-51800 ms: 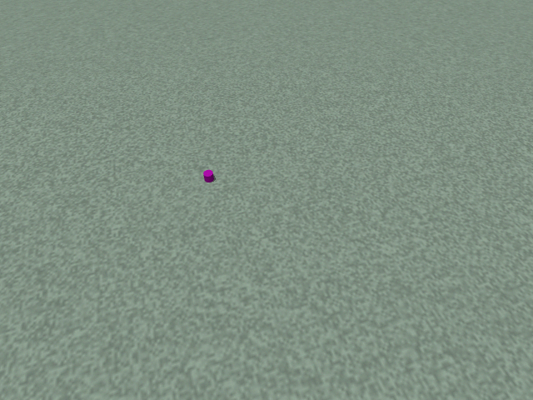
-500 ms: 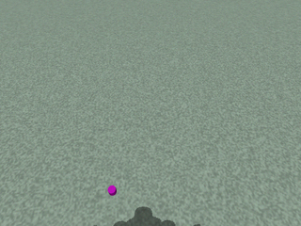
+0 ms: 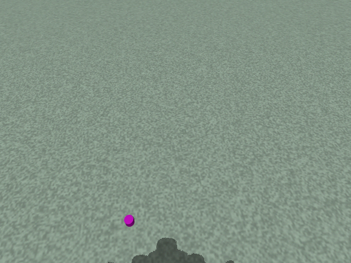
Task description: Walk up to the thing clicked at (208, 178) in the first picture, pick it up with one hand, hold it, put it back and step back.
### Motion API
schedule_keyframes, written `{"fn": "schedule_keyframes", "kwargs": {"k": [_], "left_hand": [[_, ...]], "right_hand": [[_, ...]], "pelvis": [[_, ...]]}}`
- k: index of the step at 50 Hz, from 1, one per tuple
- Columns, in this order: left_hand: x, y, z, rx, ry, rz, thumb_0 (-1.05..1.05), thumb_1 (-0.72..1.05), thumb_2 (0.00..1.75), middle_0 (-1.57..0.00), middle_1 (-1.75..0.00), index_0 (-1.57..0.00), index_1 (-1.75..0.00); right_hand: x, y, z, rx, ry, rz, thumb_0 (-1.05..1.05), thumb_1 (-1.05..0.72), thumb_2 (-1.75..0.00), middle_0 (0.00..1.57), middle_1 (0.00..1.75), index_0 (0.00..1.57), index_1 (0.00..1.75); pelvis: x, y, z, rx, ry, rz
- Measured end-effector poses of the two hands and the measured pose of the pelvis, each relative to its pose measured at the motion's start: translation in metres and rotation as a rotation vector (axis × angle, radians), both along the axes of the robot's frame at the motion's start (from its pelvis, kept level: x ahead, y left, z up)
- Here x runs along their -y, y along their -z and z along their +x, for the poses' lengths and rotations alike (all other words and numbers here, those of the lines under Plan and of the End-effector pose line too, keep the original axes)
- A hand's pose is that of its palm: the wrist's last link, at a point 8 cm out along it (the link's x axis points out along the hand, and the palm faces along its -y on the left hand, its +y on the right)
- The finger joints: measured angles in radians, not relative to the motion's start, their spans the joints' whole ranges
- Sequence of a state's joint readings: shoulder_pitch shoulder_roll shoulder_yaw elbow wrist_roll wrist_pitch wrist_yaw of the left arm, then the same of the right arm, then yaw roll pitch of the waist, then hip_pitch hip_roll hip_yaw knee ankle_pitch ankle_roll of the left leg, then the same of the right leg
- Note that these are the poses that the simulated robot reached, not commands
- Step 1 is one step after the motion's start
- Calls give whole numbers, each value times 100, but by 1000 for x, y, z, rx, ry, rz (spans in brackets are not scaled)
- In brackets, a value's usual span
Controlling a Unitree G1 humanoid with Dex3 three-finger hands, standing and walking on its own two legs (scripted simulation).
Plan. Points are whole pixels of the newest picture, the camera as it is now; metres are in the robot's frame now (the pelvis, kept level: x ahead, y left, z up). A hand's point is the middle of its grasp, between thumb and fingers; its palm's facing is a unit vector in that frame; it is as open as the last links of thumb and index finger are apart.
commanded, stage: stand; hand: left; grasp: from above
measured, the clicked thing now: (129, 220) +0.46 +0.26 -0.76
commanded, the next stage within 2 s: step back in 0.28 s
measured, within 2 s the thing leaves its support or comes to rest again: neither
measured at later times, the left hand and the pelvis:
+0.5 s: hand out of the picture +0.08 +0.28 -0.17, palm faces -0.02 -0.93 -0.37, open 7.4 cm; pelvis -0.03 +0.02 -0.01, yaw +0 degrees
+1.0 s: hand out of the picture +0.00 +0.29 -0.18, palm faces -0.10 -0.91 -0.40, open 7.4 cm; pelvis -0.12 +0.03 -0.03, yaw -4 degrees
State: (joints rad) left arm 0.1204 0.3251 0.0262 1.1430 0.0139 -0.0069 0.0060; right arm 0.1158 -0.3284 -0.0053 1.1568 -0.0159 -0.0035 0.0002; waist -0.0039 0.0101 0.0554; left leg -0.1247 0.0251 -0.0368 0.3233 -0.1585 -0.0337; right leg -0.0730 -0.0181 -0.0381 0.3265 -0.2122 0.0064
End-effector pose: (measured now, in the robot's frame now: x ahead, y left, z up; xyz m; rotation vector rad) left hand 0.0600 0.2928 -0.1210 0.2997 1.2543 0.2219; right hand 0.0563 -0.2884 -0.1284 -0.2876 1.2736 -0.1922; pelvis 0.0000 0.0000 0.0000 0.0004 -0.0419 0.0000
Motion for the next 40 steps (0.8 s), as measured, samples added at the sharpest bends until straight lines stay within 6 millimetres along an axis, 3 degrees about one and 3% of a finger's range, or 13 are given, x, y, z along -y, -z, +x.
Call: {"fn": "schedule_keyframes", "kwargs": {"k": [14, 21, 27, 32, 35, 40], "left_hand": [[3, -2, 9, 20, 7, 3, 1, 90, 89, -20, -30, -21, -30], [-13, 3, 8, 28, 0, 22, 1, 90, 89, -20, -30, -21, -30], [-43, 17, 19, 54, 45, 33, 1, 90, 89, -20, -30, -21, -30], [-58, 25, 30, 101, 47, 31, 1, 90, 89, -20, -30, -20, -30], [-56, 24, 24, 99, 59, 16, 1, 90, 89, -20, -30, -20, -30], [-52, 24, -2, 55, 98, 8, 1, 90, 89, -20, -30, -20, -30]], "right_hand": [[4, -2, 10, 22, -7, -3, 1, -91, -90, 20, 30, 20, 30], [11, -1, 11, 36, 1, -26, 1, -91, -90, 20, 30, 20, 30], [5, -3, -10, 18, 6, -83, 1, -91, -90, 20, 30, 20, 30], [-14, -7, -41, -32, -7, -110, 1, -91, -90, 20, 30, 20, 30], [-22, -12, -54, -44, -4, -111, 1, -91, -90, 21, 30, 20, 30], [-29, -11, -61, 28, 18, -104, 1, -90, -90, 21, 30, 20, 30]], "pelvis": [[3, 0, 4, -1, 0, 0], [-4, 8, -18, -6, -2, -12], [-29, 20, -30, -24, -2, -16], [-41, 22, -48, -18, -5, -21], [-44, 17, -56, -28, -1, -29], [-48, 16, -71, -24, 36, -23]]}}
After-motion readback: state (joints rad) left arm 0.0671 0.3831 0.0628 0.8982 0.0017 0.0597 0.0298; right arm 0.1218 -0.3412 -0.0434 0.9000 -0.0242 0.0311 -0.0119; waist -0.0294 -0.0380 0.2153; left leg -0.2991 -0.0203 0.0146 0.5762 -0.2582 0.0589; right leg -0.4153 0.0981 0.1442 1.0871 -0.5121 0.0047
